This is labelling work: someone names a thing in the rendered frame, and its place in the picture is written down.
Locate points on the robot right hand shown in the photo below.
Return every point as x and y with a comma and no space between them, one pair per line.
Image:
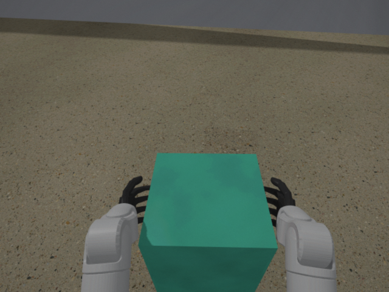
283,194

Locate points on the carton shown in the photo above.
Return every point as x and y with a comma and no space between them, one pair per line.
207,225

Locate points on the left robot forearm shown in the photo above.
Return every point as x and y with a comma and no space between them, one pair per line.
107,250

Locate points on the right robot forearm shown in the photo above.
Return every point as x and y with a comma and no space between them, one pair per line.
309,252

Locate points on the robot left hand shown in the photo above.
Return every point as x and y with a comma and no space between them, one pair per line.
130,192

